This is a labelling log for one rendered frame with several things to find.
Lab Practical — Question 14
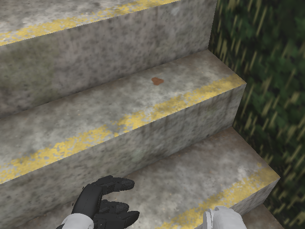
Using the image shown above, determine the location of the left robot hand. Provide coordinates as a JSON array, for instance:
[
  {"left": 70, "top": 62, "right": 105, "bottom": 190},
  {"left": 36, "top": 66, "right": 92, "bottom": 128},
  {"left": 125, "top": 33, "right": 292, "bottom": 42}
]
[{"left": 71, "top": 175, "right": 140, "bottom": 229}]

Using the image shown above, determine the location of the robot right thigh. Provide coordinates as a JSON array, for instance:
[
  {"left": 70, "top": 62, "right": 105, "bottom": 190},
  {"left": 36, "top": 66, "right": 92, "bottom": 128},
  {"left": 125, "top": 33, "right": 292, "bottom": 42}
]
[{"left": 202, "top": 207, "right": 247, "bottom": 229}]

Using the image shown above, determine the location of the robot left forearm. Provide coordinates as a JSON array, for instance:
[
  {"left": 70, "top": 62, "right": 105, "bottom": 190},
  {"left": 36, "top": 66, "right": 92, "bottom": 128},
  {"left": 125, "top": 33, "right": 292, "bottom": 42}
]
[{"left": 56, "top": 213, "right": 94, "bottom": 229}]

